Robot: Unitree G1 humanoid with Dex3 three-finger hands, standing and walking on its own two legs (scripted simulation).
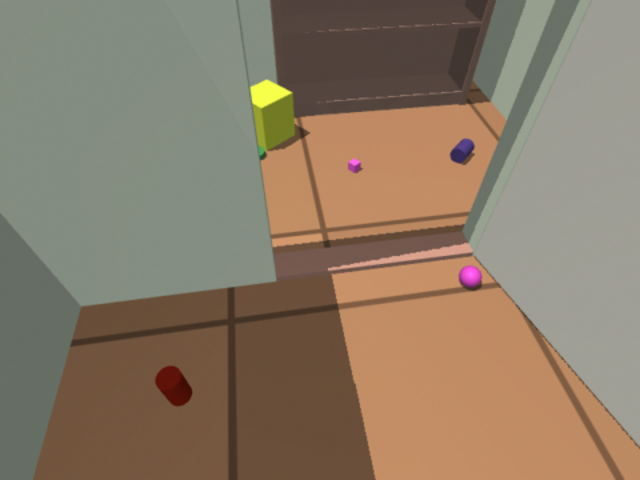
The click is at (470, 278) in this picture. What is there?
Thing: free ball
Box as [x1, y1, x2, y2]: [459, 266, 481, 286]
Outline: 462,268 459,273 459,279 464,285 474,286 480,281 481,274 477,268 473,266 466,266
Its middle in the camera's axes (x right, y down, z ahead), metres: +0.57 +0.13 +1.50
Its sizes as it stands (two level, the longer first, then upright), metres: 0.083 0.083 0.083
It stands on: the floor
